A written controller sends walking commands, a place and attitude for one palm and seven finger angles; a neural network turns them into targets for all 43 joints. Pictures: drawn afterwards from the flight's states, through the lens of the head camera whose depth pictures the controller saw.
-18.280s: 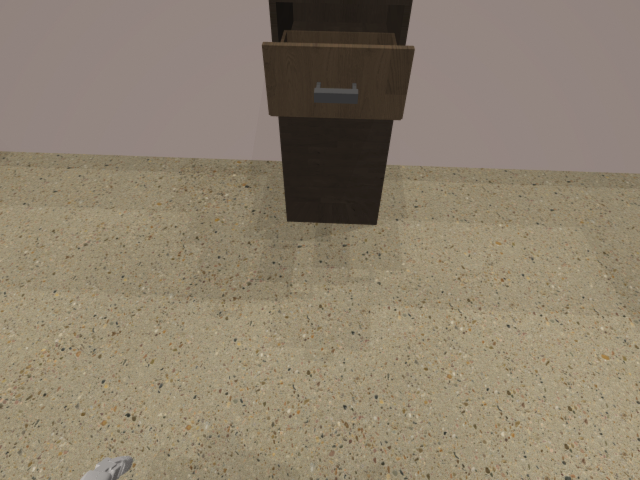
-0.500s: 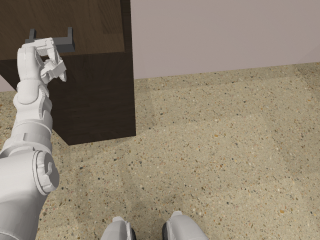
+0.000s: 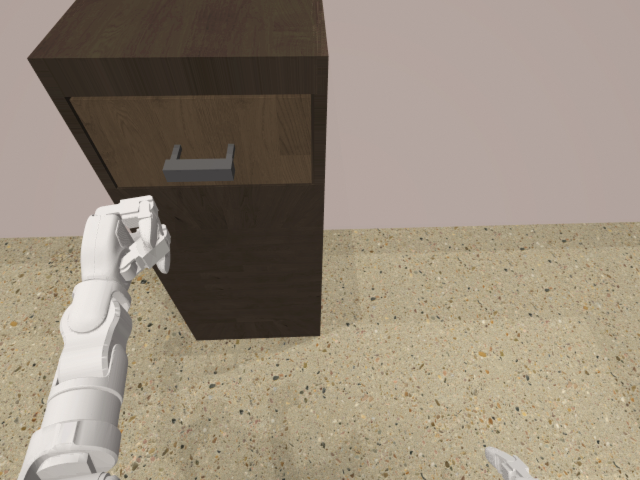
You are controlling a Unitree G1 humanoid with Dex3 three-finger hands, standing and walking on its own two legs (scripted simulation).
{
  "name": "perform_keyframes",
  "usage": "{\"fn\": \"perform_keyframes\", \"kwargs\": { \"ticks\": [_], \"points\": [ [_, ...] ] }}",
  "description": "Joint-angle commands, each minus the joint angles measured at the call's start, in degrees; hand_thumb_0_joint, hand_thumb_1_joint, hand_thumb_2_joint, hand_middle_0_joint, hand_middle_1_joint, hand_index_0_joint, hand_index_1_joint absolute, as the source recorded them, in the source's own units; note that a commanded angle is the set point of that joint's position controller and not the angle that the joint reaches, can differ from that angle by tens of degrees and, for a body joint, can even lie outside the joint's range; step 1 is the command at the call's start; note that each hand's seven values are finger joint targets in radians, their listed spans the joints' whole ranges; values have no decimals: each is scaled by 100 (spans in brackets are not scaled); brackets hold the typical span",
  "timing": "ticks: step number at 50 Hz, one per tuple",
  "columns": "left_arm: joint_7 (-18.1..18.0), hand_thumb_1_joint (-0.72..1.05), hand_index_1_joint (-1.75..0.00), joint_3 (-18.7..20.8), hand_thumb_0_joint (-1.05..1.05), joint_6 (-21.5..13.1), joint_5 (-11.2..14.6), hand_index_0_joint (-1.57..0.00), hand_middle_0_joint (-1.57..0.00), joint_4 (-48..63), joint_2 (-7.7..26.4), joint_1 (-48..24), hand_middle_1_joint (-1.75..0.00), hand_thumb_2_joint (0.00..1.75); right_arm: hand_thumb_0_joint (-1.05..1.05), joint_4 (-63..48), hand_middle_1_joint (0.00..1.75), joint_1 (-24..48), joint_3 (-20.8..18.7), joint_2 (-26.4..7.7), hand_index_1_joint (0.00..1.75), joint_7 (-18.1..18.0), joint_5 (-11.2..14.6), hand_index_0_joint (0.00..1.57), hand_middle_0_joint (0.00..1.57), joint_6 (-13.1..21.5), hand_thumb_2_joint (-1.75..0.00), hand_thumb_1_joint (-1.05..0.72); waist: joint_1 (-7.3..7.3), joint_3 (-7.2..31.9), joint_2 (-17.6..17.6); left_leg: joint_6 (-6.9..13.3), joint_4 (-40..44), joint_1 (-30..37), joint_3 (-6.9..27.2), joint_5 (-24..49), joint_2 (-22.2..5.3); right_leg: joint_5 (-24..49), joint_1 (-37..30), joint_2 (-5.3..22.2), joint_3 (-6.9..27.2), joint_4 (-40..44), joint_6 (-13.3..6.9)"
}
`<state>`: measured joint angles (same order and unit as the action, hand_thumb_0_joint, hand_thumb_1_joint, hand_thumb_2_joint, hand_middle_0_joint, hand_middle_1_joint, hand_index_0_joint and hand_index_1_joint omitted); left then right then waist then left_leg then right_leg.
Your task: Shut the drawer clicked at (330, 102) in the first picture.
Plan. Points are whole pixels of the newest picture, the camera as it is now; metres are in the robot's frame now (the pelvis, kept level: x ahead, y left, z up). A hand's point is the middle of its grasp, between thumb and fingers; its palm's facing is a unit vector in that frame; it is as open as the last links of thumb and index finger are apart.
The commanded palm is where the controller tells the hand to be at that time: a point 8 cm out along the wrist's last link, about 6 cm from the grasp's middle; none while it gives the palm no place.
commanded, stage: draw the hand back to the body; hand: left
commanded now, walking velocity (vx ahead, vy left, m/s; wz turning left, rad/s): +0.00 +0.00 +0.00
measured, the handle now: (202, 160) +0.58 +0.20 +0.05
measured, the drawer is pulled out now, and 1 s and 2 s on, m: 0.00 0.00 0.00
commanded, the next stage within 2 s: step back with the hand held close in 1.00 s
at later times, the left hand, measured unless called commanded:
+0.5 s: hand (78, 324) +0.24 +0.22 +0.16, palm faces +0.33 -0.90 -0.28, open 3.2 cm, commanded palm +0.19 +0.26 +0.17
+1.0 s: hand out of the picture +0.16 +0.23 +0.19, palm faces +0.44 -0.81 -0.39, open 3.2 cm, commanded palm +0.11 +0.27 +0.21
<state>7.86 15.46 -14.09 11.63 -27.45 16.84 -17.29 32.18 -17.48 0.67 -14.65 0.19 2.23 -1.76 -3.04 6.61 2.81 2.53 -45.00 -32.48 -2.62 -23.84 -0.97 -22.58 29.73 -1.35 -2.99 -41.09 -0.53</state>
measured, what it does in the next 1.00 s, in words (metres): stands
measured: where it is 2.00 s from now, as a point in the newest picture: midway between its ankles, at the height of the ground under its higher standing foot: outside the picture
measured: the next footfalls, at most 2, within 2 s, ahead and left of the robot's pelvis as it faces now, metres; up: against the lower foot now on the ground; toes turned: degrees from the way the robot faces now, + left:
none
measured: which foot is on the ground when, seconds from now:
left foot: down 0.00-1.00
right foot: down 0.00-1.00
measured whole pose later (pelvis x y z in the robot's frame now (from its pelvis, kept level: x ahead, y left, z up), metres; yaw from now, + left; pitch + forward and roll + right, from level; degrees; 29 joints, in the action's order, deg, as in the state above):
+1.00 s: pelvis -0.01 -0.02 +0.03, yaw +2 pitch -5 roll -1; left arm -6.3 15.8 -6.3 4.2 25.1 17.8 30.5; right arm 35.4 -10.7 0.8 -14.0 -4.0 0.5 5.8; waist 4.1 -1.2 5.2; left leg 1.4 -25.5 -6.2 -1.7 -14.7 0.0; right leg -14.6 3.6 -1.3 -3.7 -22.7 -1.6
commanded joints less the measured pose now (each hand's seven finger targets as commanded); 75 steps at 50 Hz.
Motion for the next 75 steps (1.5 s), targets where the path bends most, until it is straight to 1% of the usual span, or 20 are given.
{"fn": "perform_keyframes", "kwargs": {
  "ticks": [1,6,7,10,13,16,20,24,26,29,37,41,46,52,56,57,60,63,69,75],
  "points": [
    [231,90,-160,126,0,-172,226,-140,-140,1636,1075,-1509,-160,90,0,-622,30,-28,-261,-804,30,-147,92,20,20,340,-90,-90,-79,1589,95,-81,547,1626,382,3025,-55,2742,-838,-37,88,369,-57],
    [486,90,-160,116,0,366,421,-140,-140,1871,1074,-1016,-160,90,0,-796,30,474,-153,-798,30,-266,187,20,20,491,-90,-90,68,1046,57,-66,892,1484,402,1989,33,2103,-963,14,50,659,-106],
    [-165,90,-160,-170,0,307,-262,-140,-140,2625,1387,-980,-160,90,0,-856,30,787,-171,-686,30,-287,133,20,20,431,-90,-90,284,920,79,-57,1197,1781,375,1843,56,1792,-1142,150,248,986,-172],
    [-813,90,-160,-417,0,522,-400,-140,-140,3008,919,-185,-160,90,0,-911,30,997,-100,-640,30,-359,123,20,20,469,-90,-90,237,558,-9,-81,1576,1895,461,1298,-25,1313,-1285,179,215,1256,-157],
    [-1140,90,-160,-165,0,629,-515,-140,-140,3190,1188,-38,-160,90,0,-828,30,1125,-55,-636,30,-441,83,20,20,452,-90,-90,269,252,-257,-50,1877,1979,433,1090,-28,1129,-1542,164,266,1543,-132],
    [-1318,90,-160,-5,0,616,-607,-140,-140,3658,1373,-6,-160,90,0,-757,30,1250,-27,-616,30,-490,55,20,20,523,-90,-90,313,215,-141,-31,2088,2208,434,979,-22,932,-1750,170,315,1786,-130],
    [-1428,90,-160,-104,0,549,-683,-140,-140,4371,1154,613,-160,90,0,-734,30,1336,20,-517,30,-474,-3,20,20,704,-90,-90,393,217,514,-83,2340,2697,464,1312,-8,1231,-2049,161,251,1922,-177],
    [-1410,90,-160,-56,0,534,-656,-140,-140,4818,1021,1900,-160,90,0,-708,30,1339,-12,-510,30,-394,-66,20,20,821,-90,-90,486,137,121,-78,2428,2823,418,1881,-31,1703,-2362,142,223,2009,-162],
    [-1373,90,-160,96,0,581,-634,-140,-140,4752,1051,2538,-160,90,0,-672,30,1380,-46,-540,30,-368,-82,20,20,798,-90,-90,545,-161,-398,-60,2455,2654,381,1893,-42,1710,-2400,119,212,2110,-133],
    [-1339,90,-160,221,0,562,-627,-140,-140,5213,1039,2938,-160,90,0,-686,30,1406,-80,-511,30,-339,-101,20,20,773,-90,-90,532,-277,-403,-32,2438,2674,284,1934,-16,1813,-2421,160,243,2172,-99],
    [-1418,90,-160,604,0,461,-662,-140,-140,6522,1242,3847,-160,90,0,-723,30,1434,-111,-424,30,-370,-137,20,20,962,-90,-90,605,-276,195,-37,2351,2840,256,1978,16,1797,-2410,185,326,2303,-103],
    [-1461,90,-160,761,0,436,-668,-140,-140,6777,1255,4538,-160,90,0,-718,30,1401,-143,-410,30,-406,-136,20,20,1089,-90,-90,657,-379,1,-37,2279,2822,251,2000,17,1819,-2329,156,327,2358,-96],
    [-1456,90,-160,519,0,487,-720,-140,-140,6226,969,4235,-160,90,0,-581,30,1316,-177,-454,30,-456,-128,20,20,1055,-90,-90,512,-985,-273,3,2300,2740,242,1609,23,1304,-1895,155,326,2515,-56],
    [-1517,90,-160,652,0,430,-735,-140,-140,6587,1144,4172,-160,90,0,-631,30,1336,-144,-415,30,-501,-177,20,20,1120,-90,-90,636,-335,144,-9,2313,2898,287,1915,43,1699,-2352,214,305,2263,-88],
    [-1530,90,-160,736,0,480,-736,-140,-140,6631,1211,4338,-160,90,0,-633,30,1373,-133,-405,30,-492,-186,20,20,1142,-90,-90,696,-291,-88,-33,2260,2854,304,2305,29,2145,-2502,179,309,2189,-97],
    [-1549,90,-160,1580,0,217,-755,-140,-140,7289,2030,3527,-160,90,0,-832,30,1323,-194,-565,30,-443,-177,20,20,989,-90,-90,421,-778,-119,75,2079,2390,448,1937,-100,2566,-1975,537,1014,2462,-98],
    [-1449,90,-160,928,0,244,-812,-140,-140,6277,1162,4664,-160,90,0,-720,30,1238,-233,-449,30,-380,-199,20,20,721,-90,-90,342,-687,-474,29,1949,2431,418,2144,-139,2917,-1922,720,886,2347,-94],
    [-1422,90,-160,862,0,206,-809,-140,-140,6322,1073,5045,-160,90,0,-799,30,1228,-300,-515,30,-353,-199,20,20,540,-90,-90,342,-297,-124,28,2050,2391,452,2822,-249,3098,-2163,638,647,2046,-33],
    [-1502,90,-160,1205,0,146,-794,-140,-140,6948,1445,5408,-160,90,0,-1064,30,1302,-380,-466,30,-402,-140,20,20,322,-90,-90,381,338,-355,34,2058,2194,517,3261,-328,3328,-2451,536,491,1679,46],
    [-1599,90,-160,1301,0,64,-821,-140,-140,7369,1568,5507,-160,90,0,-1150,30,1202,-399,-495,30,-480,-144,20,20,377,-90,-90,382,383,186,84,2252,1781,709,3041,-460,2844,-2447,345,438,1331,103]
  ]
}}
